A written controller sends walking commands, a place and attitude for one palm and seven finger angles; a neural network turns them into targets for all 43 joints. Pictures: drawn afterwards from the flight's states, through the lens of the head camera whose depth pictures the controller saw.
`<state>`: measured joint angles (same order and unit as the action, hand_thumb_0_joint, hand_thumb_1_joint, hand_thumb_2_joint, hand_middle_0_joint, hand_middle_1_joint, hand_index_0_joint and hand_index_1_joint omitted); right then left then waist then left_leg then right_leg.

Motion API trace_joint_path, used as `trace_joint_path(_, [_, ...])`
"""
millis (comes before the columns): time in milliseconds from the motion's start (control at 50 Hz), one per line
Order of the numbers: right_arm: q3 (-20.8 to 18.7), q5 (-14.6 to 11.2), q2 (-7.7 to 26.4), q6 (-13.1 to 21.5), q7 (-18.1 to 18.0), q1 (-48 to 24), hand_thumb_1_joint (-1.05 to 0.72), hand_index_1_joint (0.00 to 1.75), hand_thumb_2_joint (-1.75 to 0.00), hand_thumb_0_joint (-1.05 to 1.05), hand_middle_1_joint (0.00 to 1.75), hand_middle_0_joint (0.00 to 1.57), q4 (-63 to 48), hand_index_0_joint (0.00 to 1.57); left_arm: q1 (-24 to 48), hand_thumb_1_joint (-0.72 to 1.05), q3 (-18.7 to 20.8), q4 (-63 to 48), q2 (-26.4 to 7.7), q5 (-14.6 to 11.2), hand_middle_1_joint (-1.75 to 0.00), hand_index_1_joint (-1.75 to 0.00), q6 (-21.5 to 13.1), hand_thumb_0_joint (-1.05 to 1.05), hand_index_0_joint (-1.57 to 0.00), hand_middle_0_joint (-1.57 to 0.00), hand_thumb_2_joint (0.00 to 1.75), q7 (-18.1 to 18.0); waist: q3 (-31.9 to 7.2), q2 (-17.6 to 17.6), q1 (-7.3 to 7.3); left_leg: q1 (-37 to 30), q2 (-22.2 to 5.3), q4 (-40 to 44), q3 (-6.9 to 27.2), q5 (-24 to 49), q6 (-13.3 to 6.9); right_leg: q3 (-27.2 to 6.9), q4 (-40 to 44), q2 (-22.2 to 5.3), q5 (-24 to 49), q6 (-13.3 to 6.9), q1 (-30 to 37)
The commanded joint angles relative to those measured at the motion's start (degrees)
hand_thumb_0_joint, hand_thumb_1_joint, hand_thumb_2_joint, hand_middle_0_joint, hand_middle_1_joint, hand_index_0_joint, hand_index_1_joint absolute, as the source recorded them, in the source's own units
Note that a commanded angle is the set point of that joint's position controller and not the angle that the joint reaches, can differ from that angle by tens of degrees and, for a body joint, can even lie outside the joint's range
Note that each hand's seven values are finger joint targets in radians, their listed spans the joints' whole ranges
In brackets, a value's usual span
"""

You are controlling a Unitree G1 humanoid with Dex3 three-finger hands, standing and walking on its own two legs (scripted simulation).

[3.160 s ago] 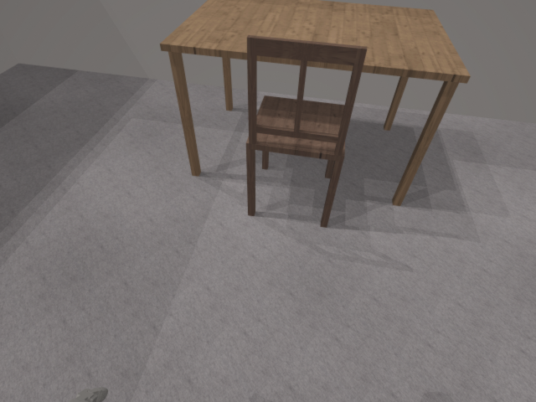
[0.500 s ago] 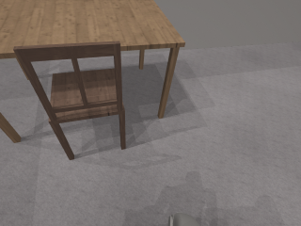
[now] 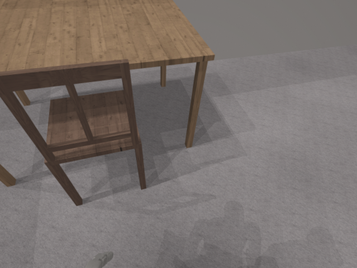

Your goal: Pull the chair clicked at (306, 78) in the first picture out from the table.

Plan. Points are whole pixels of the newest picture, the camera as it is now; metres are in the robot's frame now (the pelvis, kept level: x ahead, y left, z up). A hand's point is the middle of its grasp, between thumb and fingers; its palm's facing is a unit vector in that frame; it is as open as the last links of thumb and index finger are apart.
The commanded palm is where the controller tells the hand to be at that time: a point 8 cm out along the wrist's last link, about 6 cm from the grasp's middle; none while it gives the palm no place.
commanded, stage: turn to face it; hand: left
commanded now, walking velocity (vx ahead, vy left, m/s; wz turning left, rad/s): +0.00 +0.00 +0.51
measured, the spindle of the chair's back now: (81, 114) +0.62 +0.34 -0.09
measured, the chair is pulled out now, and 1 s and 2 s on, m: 0.00 0.00 0.00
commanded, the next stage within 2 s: take the last steps up to it in 0.52 s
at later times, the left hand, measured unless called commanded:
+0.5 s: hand out of the picture +0.03 +0.24 -0.15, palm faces +0.22 -0.94 -0.25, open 7.4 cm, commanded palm none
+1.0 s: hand out of the picture -0.06 +0.12 -0.15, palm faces +0.39 -0.90 -0.19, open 7.4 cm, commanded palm none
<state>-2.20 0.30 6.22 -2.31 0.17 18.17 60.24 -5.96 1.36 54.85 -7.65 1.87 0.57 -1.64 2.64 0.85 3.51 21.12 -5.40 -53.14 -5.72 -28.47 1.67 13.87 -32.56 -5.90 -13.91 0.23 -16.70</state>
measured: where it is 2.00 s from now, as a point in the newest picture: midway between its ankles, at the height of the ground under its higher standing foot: (155, 263)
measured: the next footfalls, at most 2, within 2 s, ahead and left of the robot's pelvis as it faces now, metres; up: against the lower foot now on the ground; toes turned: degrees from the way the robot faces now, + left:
left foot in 0.06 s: +0.04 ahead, +0.11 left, +0.00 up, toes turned +10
right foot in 0.62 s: +0.07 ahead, -0.11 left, +0.00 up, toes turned +11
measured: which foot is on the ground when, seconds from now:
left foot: up 0.00-0.04, down 0.06-0.62, up 0.64-1.00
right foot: down 0.00-0.06, up 0.08-0.60, down 0.62-1.00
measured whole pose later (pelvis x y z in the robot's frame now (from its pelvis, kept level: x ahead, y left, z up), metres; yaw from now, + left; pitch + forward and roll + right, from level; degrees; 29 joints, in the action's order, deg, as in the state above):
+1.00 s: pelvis +0.04 -0.02 +0.02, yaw +18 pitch +0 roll +0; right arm -3.8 1.4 11.4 -1.5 1.2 13.5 60.5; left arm -24.6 1.5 61.5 -7.6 1.9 -2.6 -0.5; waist 0.3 -1.0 -2.1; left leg 22.6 -4.7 -47.4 -1.7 -19.0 -0.3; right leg 7.6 -18.0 -0.1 -14.1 -2.5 -4.4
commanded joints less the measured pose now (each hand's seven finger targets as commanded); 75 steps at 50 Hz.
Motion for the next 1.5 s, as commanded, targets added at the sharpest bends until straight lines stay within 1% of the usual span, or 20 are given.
trace_joint_path(0, [-1.23, 0.84, 4.95, 0.98, -0.02, 5.58, -0.90, 0.30, -0.90, 0.00, 0.30, 0.20, -2.69, 0.20, -2.75, 0.90, 4.15, -2.91, -11.44, -0.78, -0.30, -0.30, 0.53, 0.00, -0.20, -0.20, 0.90, -0.60, -2.38, 4.41, -1.47, -6.12, 1.33, 17.62, -2.30, 10.97, 0.23, -5.05, 4.65, -12.37, 1.51, -3.32, -2.34])
trace_joint_path(20, [-1.80, 0.95, 7.32, 1.40, 0.01, 6.95, -0.90, 0.30, -0.90, 0.00, 0.30, 0.20, -2.83, 0.20, -3.04, 0.90, 3.93, -3.50, -9.61, -1.19, -0.30, -0.30, 1.04, 0.00, -0.20, -0.20, 0.90, -0.34, -1.87, -5.29, -0.72, -7.97, -1.48, 26.97, 4.14, 13.18, -0.98, -3.34, -3.47, -9.08, -3.79, -0.95, -5.88])
trace_joint_path(40, [-3.10, 1.37, 13.23, 1.97, -0.31, 8.12, -0.90, 0.30, -0.90, 0.00, 0.30, 0.20, -4.04, 0.20, -3.06, 0.90, 3.55, -5.66, -6.03, -1.64, -0.30, -0.30, 1.49, 0.00, -0.20, -0.20, 0.90, 0.13, -0.52, -22.13, 0.15, -8.49, -14.31, 36.23, 24.47, 21.91, -7.05, -1.41, -15.83, -1.39, -17.37, 3.61, -16.05])
trace_joint_path(60, [-3.79, 1.77, 15.97, 1.99, -0.86, 8.47, -0.90, 0.30, -0.90, 0.00, 0.30, 0.20, -4.43, 0.20, 1.39, 0.90, 3.30, -7.51, -6.27, -1.07, -0.30, -0.30, 1.50, 0.00, -0.20, -0.20, 0.90, 0.20, 0.11, -20.47, 1.82, -7.44, -19.76, 39.66, 31.88, 26.70, -13.04, -7.62, -26.92, 0.76, -22.21, 3.19, -18.98])
trace_joint_path(80, [-3.76, 1.72, 15.57, 2.30, -1.45, 6.97, -0.90, 0.30, -0.90, 0.00, 0.30, 0.20, -4.45, 0.20, 2.30, 0.90, 3.66, -7.27, -6.27, -0.85, -0.30, -0.30, 1.46, 0.00, -0.20, -0.20, 0.90, 0.40, -0.42, -13.31, 0.79, -7.55, -18.36, 39.24, 28.84, 27.26, -13.90, -11.55, -31.63, -0.57, -17.81, 2.53, -19.36])
trace_joint_path(220, [-2.45, 0.61, 12.45, 3.44, -2.44, 0.85, -0.90, 0.30, -0.90, 0.00, 0.30, 0.20, -6.03, 0.20, -4.58, 0.90, 3.77, -1.91, -7.23, -1.05, -0.30, -0.30, 1.35, 0.00, -0.20, -0.20, 0.90, 0.63, -5.61, -6.49, -2.47, -18.95, -8.02, 33.52, 13.71, 48.37, -9.75, -13.01, -33.13, 0.60, -4.62, 4.65, -18.31])
trace_joint_path(420, [-2.60, 1.12, 14.74, 1.75, -1.84, -0.82, -0.90, 0.30, -0.90, 0.00, 0.30, 0.20, -5.97, 0.20, -3.14, 0.90, 2.90, -2.59, -8.56, -1.30, -0.30, -0.30, 1.80, 0.00, -0.20, -0.20, 0.90, 0.12, -2.44, -8.62, -1.16, -15.90, -8.78, 35.50, 19.75, 35.90, -12.88, -13.24, -17.60, 2.11, -10.24, 3.99, -10.89])
trace_joint_path(560, [-2.49, 0.62, 14.41, 1.34, -1.24, -5.45, -0.90, 0.30, -0.90, 0.00, 0.30, 0.20, -6.66, 0.20, -10.55, 0.90, 2.72, -1.00, -8.53, -1.57, -0.30, -0.30, 0.05, 0.00, -0.20, -0.20, 0.90, -0.48, -4.52, -5.62, -4.74, -6.27, -4.76, 28.86, 19.58, 32.13, -9.16, -12.45, 7.30, 3.69, 2.76, 2.42, 8.10])
trace_joint_path(580, [-2.25, 0.15, 12.40, 1.48, -0.95, -4.99, -0.90, 0.30, -0.90, 0.00, 0.30, 0.20, -6.48, 0.20, -11.27, 0.90, 2.93, -0.91, -10.42, -1.18, -0.30, -0.30, -0.63, 0.00, -0.20, -0.20, 0.90, -0.69, -5.22, 0.06, -4.84, -2.36, -0.97, 24.02, 16.53, 25.12, -5.93, -16.84, 13.49, -0.62, 7.10, 1.58, 13.24])
trace_joint_path(600, [-1.53, -0.30, 8.72, 1.59, -0.78, -4.00, -0.90, 0.30, -0.90, 0.00, 0.30, 0.20, -7.12, 0.20, -11.42, 0.90, 3.46, -0.75, -14.55, -0.52, -0.30, -0.30, -1.25, 0.00, -0.20, -0.20, 0.90, -1.01, -4.92, 12.97, -4.13, 4.96, 6.68, 15.12, 8.08, 8.40, -1.81, -30.25, 16.10, -12.68, 13.59, -2.92, 16.02])
trace_joint_path(620, [-1.87, 0.17, 9.68, 0.97, -0.94, -4.36, -0.90, 0.30, -0.90, 0.00, 0.30, 0.20, -8.01, 0.20, -12.15, 0.90, 3.43, -1.62, -16.33, -0.68, -0.30, -0.30, -1.27, 0.00, -0.20, -0.20, 0.90, -0.64, -4.12, 13.53, -4.75, 4.25, 7.72, 5.66, 8.13, -3.81, -1.39, -33.56, 18.57, -19.31, 15.04, -8.45, 9.95])
trace_joint_path(680, [-2.51, 1.32, 10.74, 0.48, -0.06, -5.09, -0.90, 0.30, -0.90, 0.00, 0.30, 0.20, -5.54, 0.20, -9.75, 0.90, 2.77, -1.56, -11.11, -0.93, -0.30, -0.30, -1.59, 0.00, -0.20, -0.20, 0.90, -0.19, 2.85, 8.84, -3.82, 9.53, 4.67, -8.28, 8.81, 4.15, -2.04, -28.60, 23.53, -11.97, -8.55, -8.26, 5.61])
trace_joint_path(980, [-1.06, 0.95, 6.31, 3.62, 0.88, -11.19, -0.90, 0.30, -0.90, 0.00, 0.30, 0.20, -5.29, 0.20, -21.79, 0.90, 2.46, 6.09, -9.60, -0.06, -0.30, -0.30, -3.90, 0.00, -0.20, -0.20, 0.90, 0.87, 2.66, 6.21, -6.70, 6.08, 1.76, 12.94, 1.63, 6.88, -2.43, -21.81, 23.41, -10.23, -2.53, -11.22, 12.52])
trace_joint_path(1060, [-0.51, 0.83, 6.16, 5.14, -0.02, -3.16, -0.90, 0.30, -0.90, 0.00, 0.30, 0.20, -1.93, 0.20, -19.96, 0.90, 2.48, 7.73, -8.44, -0.85, -0.30, -0.30, -3.47, 0.00, -0.20, -0.20, 0.90, 1.14, 0.65, 5.12, -2.85, -12.25, 4.46, 27.68, -1.58, 14.93, -3.04, -16.22, 14.82, -5.29, -0.94, -7.74, 4.35])
trace_joint_path(1080, [-0.99, 0.84, 8.35, 5.76, -0.60, 1.78, -0.90, 0.30, -0.90, 0.00, 0.30, 0.20, 0.00, 0.20, -20.00, 0.90, 2.07, 7.83, -6.60, -1.03, -0.30, -0.30, -3.42, 0.00, -0.20, -0.20, 0.90, 1.30, -1.56, -1.05, -0.79, -21.48, 2.20, 30.93, 1.92, 14.20, -3.88, -14.00, 5.91, -2.72, 0.69, -6.02, -0.40])
trace_joint_path(1120, [-2.95, 0.99, 16.85, 5.65, -1.64, 11.89, -0.90, 0.30, -0.90, 0.00, 0.30, 0.20, 1.52, 0.20, -18.13, 0.90, 1.20, 5.20, -3.49, -0.91, -0.30, -0.30, -3.60, 0.00, -0.20, -0.20, 0.90, 1.62, -4.17, -16.16, 2.04, -30.46, -19.00, 40.81, 29.65, 10.77, -12.39, -8.47, -20.72, 4.80, -17.89, -2.17, -18.59])
trace_joint_path(1180, [-0.84, 0.95, 9.83, 5.71, -2.11, 4.49, -0.90, 0.30, -0.90, 0.00, 0.30, 0.20, 0.72, 0.20, -14.18, 0.90, 2.12, 6.15, -4.58, -0.19, -0.30, -0.30, -2.79, 0.00, -0.20, -0.20, 0.90, 1.86, 6.12, -7.72, -0.88, -16.01, -14.77, 43.62, 20.10, 13.43, -12.19, -13.56, -30.99, -0.04, -9.50, -2.42, -19.77])
trace_joint_path(1280, [-0.24, 0.67, 8.19, 7.29, -2.44, 3.82, -0.90, 0.30, -0.90, 0.00, 0.30, 0.20, 0.73, 0.20, -16.08, 0.90, 2.04, 6.80, -2.60, -0.40, -0.30, -0.30, -1.78, 0.00, -0.20, -0.20, 0.90, 2.27, 2.85, -7.37, -4.16, -17.03, -9.54, 41.17, 6.69, 42.21, -11.15, -11.64, -28.97, 0.27, -1.39, -0.19, -17.07])
trace_joint_path(1440, [-0.91, 1.58, 10.16, 6.03, -2.18, 5.59, -0.90, 0.30, -0.90, 0.00, 0.30, 0.20, 2.39, 0.20, -5.10, 0.90, 2.01, 1.86, -3.69, -0.76, -0.30, -0.30, -1.82, 0.00, -0.20, -0.20, 0.90, 2.41, 5.37, -9.51, -2.25, -16.22, -9.78, 36.36, 4.26, 44.99, -10.37, -7.76, -6.89, 2.43, -0.03, -2.14, -9.51])
trace_joint_path(1480, [-1.11, 1.33, 10.55, 5.63, -2.13, 4.69, -0.90, 0.30, -0.90, 0.00, 0.30, 0.20, 2.54, 0.20, -10.09, 0.90, 2.56, 3.17, -4.91, -0.64, -0.30, -0.30, -2.28, 0.00, -0.20, -0.20, 0.90, 2.27, 2.47, -7.05, -5.04, -14.35, -8.83, 29.59, 3.40, 45.58, -8.96, -6.68, -1.29, 4.53, 3.47, -3.01, 0.54])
